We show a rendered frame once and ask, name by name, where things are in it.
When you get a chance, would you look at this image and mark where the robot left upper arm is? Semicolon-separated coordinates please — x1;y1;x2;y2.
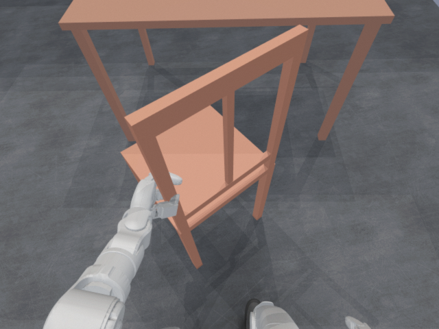
47;288;125;329

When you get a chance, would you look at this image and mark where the robot right foot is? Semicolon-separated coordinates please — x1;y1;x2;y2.
245;299;261;329

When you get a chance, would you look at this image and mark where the left robot forearm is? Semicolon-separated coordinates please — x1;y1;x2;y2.
43;207;152;329

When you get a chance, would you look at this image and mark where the table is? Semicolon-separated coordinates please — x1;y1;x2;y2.
58;0;394;141

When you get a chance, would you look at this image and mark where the robot left hand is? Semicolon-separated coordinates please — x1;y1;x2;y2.
130;172;182;219

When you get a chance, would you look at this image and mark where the right robot shin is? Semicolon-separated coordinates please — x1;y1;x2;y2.
254;302;274;309

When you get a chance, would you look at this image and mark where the chair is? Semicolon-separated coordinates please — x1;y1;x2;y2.
121;25;309;269

